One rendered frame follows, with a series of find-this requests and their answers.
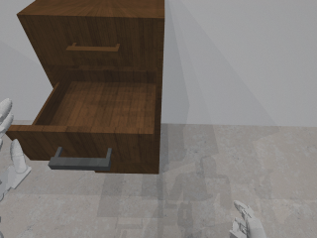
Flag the handle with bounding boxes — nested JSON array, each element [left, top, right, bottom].
[[48, 147, 113, 172], [65, 46, 120, 59]]

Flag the left robot hand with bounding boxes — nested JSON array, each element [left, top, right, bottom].
[[0, 98, 32, 202]]

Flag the cabinet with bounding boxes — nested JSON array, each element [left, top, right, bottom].
[[16, 0, 165, 175]]

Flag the right robot hand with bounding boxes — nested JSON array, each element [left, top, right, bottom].
[[229, 200, 267, 238]]

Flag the drawer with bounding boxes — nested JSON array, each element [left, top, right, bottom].
[[5, 68, 157, 164]]

